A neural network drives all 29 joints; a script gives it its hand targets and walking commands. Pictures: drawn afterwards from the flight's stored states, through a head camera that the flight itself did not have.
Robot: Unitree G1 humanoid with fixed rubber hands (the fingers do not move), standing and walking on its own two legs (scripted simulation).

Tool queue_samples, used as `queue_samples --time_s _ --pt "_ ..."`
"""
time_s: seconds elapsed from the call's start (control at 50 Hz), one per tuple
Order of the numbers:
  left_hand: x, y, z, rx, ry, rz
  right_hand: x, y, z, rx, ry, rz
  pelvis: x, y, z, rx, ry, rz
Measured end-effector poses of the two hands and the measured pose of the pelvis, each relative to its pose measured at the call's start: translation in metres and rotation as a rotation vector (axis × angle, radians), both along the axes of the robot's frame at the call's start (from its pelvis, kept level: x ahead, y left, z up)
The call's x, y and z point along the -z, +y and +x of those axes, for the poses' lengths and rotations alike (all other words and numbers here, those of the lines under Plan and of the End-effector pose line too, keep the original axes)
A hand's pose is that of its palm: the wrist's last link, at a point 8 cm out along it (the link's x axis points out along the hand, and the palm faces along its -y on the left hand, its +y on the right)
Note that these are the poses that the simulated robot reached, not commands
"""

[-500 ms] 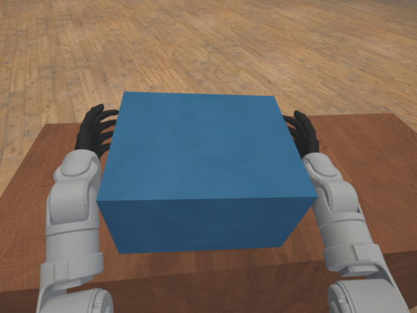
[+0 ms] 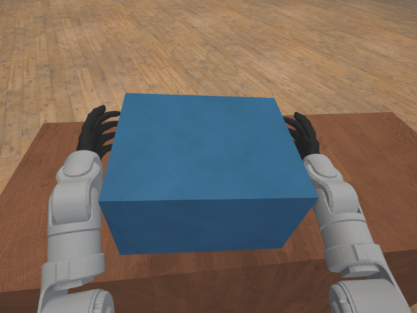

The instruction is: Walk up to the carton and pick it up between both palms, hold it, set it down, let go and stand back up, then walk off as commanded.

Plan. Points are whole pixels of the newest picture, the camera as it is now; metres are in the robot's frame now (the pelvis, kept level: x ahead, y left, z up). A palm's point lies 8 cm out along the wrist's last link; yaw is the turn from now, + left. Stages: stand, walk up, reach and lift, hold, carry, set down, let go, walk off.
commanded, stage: hold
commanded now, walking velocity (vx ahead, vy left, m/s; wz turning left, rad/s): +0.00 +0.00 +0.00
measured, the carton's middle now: (203, 170) +0.35 +0.01 +0.13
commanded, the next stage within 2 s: none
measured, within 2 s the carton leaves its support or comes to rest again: neither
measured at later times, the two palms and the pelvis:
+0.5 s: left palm (91, 150) +0.35 +0.20 +0.18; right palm (306, 154) +0.36 -0.19 +0.16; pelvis +0.00 +0.00 +0.00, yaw +0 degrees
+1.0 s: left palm (91, 151) +0.35 +0.20 +0.18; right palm (305, 154) +0.36 -0.18 +0.16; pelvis +0.00 +0.00 +0.00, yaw +0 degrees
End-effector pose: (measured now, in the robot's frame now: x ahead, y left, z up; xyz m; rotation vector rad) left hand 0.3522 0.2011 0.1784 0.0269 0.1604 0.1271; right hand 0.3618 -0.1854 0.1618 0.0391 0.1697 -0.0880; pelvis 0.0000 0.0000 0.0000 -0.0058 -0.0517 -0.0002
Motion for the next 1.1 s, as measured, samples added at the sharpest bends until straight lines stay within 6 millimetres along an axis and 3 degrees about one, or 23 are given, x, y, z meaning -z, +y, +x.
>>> queue_samples --time_s 1.1 --pt "-0.0003 0.0001 0.0007 0.003 -0.005 0.003 -0.0012 0.0 0.0003 0.002 -0.008 0.0 0.0001 -0.0001 0.0009 -0.002 -0.003 0.0"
